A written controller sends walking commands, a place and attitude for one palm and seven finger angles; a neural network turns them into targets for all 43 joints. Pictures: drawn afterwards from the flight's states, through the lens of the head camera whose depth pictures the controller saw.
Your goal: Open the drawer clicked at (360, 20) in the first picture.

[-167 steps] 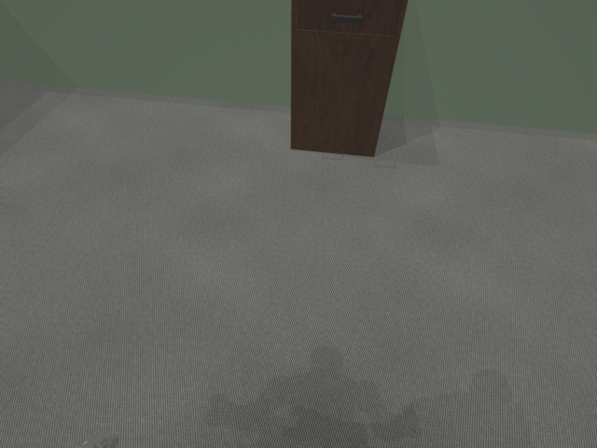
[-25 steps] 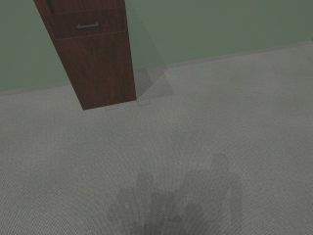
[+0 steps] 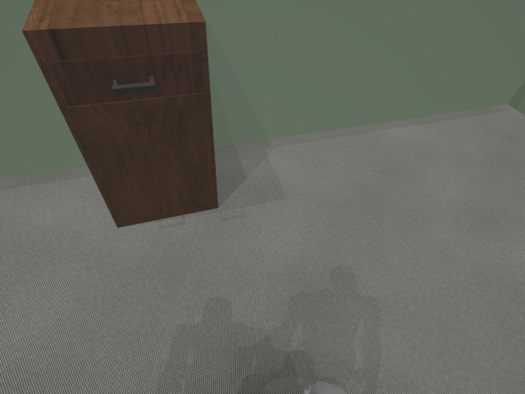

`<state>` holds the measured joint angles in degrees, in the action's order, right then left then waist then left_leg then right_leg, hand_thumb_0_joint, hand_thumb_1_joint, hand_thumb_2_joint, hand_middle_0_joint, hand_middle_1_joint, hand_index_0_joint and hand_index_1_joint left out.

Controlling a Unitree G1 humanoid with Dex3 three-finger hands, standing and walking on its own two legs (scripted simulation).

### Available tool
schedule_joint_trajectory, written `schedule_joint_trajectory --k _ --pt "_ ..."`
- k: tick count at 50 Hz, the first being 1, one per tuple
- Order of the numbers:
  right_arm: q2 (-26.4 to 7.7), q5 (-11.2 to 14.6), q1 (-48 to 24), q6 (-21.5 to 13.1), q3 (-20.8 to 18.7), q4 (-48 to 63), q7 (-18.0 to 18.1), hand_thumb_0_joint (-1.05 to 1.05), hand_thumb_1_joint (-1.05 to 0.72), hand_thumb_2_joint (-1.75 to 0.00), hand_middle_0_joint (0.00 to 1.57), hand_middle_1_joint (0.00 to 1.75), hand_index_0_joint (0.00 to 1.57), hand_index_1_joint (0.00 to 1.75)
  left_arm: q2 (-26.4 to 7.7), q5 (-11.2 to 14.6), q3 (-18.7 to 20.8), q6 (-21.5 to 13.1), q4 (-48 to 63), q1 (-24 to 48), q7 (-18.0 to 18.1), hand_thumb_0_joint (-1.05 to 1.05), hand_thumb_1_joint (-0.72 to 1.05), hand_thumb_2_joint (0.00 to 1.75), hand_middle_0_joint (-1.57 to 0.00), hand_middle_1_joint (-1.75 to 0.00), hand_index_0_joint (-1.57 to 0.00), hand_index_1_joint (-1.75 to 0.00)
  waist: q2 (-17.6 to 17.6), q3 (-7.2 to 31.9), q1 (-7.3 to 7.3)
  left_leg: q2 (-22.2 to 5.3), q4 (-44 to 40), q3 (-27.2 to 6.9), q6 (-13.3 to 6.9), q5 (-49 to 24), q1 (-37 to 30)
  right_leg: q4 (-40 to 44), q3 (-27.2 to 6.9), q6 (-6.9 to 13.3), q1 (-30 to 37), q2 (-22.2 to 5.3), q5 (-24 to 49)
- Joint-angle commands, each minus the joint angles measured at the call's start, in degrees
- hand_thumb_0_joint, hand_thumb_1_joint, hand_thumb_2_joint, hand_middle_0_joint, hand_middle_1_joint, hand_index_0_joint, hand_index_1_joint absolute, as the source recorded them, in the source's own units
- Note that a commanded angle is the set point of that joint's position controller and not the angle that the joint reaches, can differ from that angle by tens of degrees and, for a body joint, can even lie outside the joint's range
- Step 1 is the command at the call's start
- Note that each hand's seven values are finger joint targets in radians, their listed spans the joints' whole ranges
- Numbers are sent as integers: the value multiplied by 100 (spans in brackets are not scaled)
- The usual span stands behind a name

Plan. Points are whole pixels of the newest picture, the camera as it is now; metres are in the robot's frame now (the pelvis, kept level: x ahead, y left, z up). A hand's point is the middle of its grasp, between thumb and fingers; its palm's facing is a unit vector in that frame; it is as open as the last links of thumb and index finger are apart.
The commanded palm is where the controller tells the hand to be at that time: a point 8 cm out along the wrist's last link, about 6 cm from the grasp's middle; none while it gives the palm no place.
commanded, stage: walk to a spot facing it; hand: left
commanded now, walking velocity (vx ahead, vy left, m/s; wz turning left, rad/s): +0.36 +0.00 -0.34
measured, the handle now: (134, 84) +0.94 +0.45 -0.06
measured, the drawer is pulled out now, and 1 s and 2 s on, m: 0.00 0.00 0.00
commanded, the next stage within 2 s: turn to face it in 0.20 s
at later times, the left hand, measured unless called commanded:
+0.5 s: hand (201, 318) +0.29 +0.13 -0.18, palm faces -0.01 -0.98 -0.21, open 7.2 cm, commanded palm none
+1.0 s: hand (171, 299) +0.32 +0.20 -0.17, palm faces +0.23 -0.94 -0.25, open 7.4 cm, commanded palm none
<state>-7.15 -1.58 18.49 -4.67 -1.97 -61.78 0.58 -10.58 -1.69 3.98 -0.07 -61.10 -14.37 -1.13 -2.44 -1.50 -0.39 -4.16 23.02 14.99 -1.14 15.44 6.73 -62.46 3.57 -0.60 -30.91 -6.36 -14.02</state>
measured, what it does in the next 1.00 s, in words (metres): walks ahead: right foot, then left foot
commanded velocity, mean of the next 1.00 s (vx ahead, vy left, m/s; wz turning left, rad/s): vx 0.08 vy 0.00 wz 0.28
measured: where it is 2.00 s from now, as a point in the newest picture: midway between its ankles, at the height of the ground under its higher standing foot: (253, 350)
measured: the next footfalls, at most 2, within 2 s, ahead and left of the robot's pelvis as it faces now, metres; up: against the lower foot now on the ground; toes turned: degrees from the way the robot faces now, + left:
right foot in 0.22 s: +0.26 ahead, -0.16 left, +0.00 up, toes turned -13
left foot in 0.62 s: +0.36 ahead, +0.08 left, +0.00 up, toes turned +14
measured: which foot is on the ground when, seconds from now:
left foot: down 0.00-0.22, up 0.24-0.60, down 0.62-1.00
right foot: up 0.00-0.20, down 0.22-0.64, up 0.66-1.00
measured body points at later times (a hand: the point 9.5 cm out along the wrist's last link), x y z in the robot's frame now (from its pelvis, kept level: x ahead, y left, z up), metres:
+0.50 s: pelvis +0.21 -0.05 -0.01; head +0.23 -0.05 +0.44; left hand +0.29 +0.19 -0.16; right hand +0.24 -0.28 -0.16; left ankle +0.27 +0.08 -0.70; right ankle +0.22 -0.15 -0.74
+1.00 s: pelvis +0.29 -0.02 +0.00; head +0.32 +0.00 +0.45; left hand +0.31 +0.25 -0.15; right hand +0.40 -0.24 -0.14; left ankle +0.32 +0.07 -0.74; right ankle +0.31 -0.19 -0.69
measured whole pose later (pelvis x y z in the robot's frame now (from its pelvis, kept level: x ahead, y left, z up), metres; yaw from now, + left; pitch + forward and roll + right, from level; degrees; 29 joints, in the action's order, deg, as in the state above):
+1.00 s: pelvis +0.29 -0.02 +0.00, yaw +11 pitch +1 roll -2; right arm -10.0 -1.5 10.6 1.3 -2.5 -54.0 -0.4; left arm -13.6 -1.0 4.2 2.8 -54.9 -10.3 1.4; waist -0.2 -3.3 0.9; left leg 0.6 26.1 2.8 -4.1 9.0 17.9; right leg -53.4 1.3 -5.1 -24.4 -4.8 -24.2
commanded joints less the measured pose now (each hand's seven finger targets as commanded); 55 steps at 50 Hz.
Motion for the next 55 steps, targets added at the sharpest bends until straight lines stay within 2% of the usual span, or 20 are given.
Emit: schedule_joint_trajectory --k 1,6,8,9,10,11,12,15,19,26,28,30,31,32,33,35,38,48,53,55 --pt "-775 18 640 -68 -203 -32 56 0 -90 -90 20 30 20 30 17 -15 -6 -49 525 520 -77 0 90 90 -20 -30 -20 -30 860 -569 182 -1458 -1389 -649 -522 -1092 -156 1300 92 -33 -494 -212 330" --pt "-850 -25 804 8 -233 -165 34 0 -90 -90 20 30 20 30 -15 -4 -7 -133 672 920 -79 0 90 90 -20 -30 -20 -30 935 -564 274 -1493 -911 -306 -440 -1947 -545 2431 451 176 59 144 390" --pt "-913 -12 718 40 -250 -179 35 0 -90 -90 20 30 20 30 -160 -11 37 -178 541 435 -52 0 90 90 -20 -30 -20 -30 786 -326 -10 -1492 -80 -154 -348 -3085 -488 2708 650 335 952 401 208" --pt "-965 16 565 47 -246 -144 33 0 -90 -90 20 30 20 30 -285 -33 82 -230 314 -370 -34 0 90 90 -20 -30 -20 -30 655 95 -413 -1315 898 57 -200 -3511 -351 3031 771 412 1917 595 457" --pt "-893 71 535 40 -233 -114 -19 0 -90 -90 20 30 20 30 -681 -56 187 -301 55 -1191 10 0 90 90 -20 -30 -20 -30 187 607 -769 -1029 2318 196 -8 -2887 509 3163 273 586 3261 223 635" --pt "-472 151 745 5 -146 80 -40 0 -90 -90 20 30 20 30 -1416 -40 366 -355 -54 -1779 90 0 90 90 -20 -30 -20 -30 -1353 1335 -835 -202 4290 109 242 746 2157 3704 -2297 1231 4606 -1458 1217" --pt "-575 164 474 38 -140 210 -15 0 -90 -90 20 30 20 30 -1650 117 350 -328 -82 -1784 117 0 90 90 -20 -30 -20 -30 -1118 1418 -752 -29 5374 -716 208 1844 2655 4370 -3164 1632 4454 -1974 1573" --pt "-531 56 -123 145 -145 227 -7 0 -90 -90 20 30 20 30 -813 88 112 -341 268 -409 207 0 90 90 -20 -30 -20 -30 -135 153 -249 -642 5304 -1366 199 613 2678 4657 -1826 1214 2321 -1487 1133" --pt "-206 42 684 408 -61 -83 -7 0 -90 -90 20 30 20 30 -493 17 -16 -423 326 126 255 0 90 90 -20 -30 -20 -30 -261 282 354 -525 3923 -1242 345 361 1815 4670 -149 864 1469 -1098 2219" --pt "-406 66 -450 455 -62 508 -133 0 -90 -90 20 30 20 30 -787 39 24 -230 357 70 259 0 90 90 -20 -30 -20 -30 -559 -133 23 -274 2097 -834 344 21 1696 4405 375 668 1856 -1241 1925" --pt "-546 60 -493 470 -96 619 -160 0 -90 -90 20 30 20 30 -880 30 76 -155 406 100 277 0 90 90 -20 -30 -20 -30 -360 -105 77 -225 1617 -796 306 -137 1387 4017 488 543 1945 -1283 1737" --pt "-903 16 -65 464 -181 609 -164 0 -90 -90 20 30 20 30 -895 82 105 -78 522 74 272 0 90 90 -20 -30 -20 -30 369 152 304 -218 787 -912 187 -1342 364 2844 814 209 1578 -986 1324" --pt "-1451 -40 220 429 -303 672 -130 0 -90 -90 20 30 20 30 -654 139 93 -35 676 -81 245 0 90 90 -20 -30 -20 -30 1810 388 384 -1255 214 -2518 -398 -2898 -219 1593 1061 -221 723 -301 -253" --pt "-1818 -20 452 465 -355 675 -78 0 -90 -90 20 30 20 30 -533 133 29 -14 908 72 249 0 90 90 -20 -30 -20 -30 2323 494 481 -2183 -422 -3724 -1144 -3344 -217 141 714 -368 248 217 -2699" --pt "-1852 13 332 468 -357 673 -13 0 -90 -90 20 30 20 30 -587 87 15 47 970 256 291 0 90 90 -20 -30 -20 -30 1959 703 447 -2147 -511 -3952 -1213 -2525 -136 -431 -5 -299 21 124 -2511" --pt "-1555 9 -283 447 -314 894 22 0 -90 -90 20 30 20 30 -613 52 89 21 925 405 234 0 90 90 -20 -30 -20 -30 1249 490 278 -1644 -541 -3360 -979 -1561 184 -734 -263 -321 -276 -19 -1608" --pt "-1363 45 -680 383 -254 1057 34 0 -90 -90 20 30 20 30 -589 53 101 71 783 103 190 0 90 90 -20 -30 -20 -30 924 589 78 -1104 -582 -2502 -728 -1759 394 -372 -234 -387 118 -16 -885" --pt "-1434 23 -487 509 -379 1023 -5 0 -90 -90 20 30 20 30 -561 51 71 181 1042 406 242 0 90 90 -20 -30 -20 -30 1073 439 270 -1031 -671 -2865 -904 -1228 266 977 -191 -434 371 193 -1103" --pt "-1475 5 -659 570 -400 1034 -22 0 -90 -90 20 30 20 30 -515 95 8 130 1027 146 273 0 90 90 -20 -30 -20 -30 1081 474 160 -941 -420 -3051 -869 -1551 570 2190 -124 -296 1171 420 -1001" --pt "-1415 45 -781 587 -397 1061 -36 0 -90 -90 20 30 20 30 -547 110 15 79 912 -251 300 0 90 90 -20 -30 -20 -30 952 562 -32 -701 -120 -2898 -626 -1322 1005 3340 -43 -256 2044 443 -160"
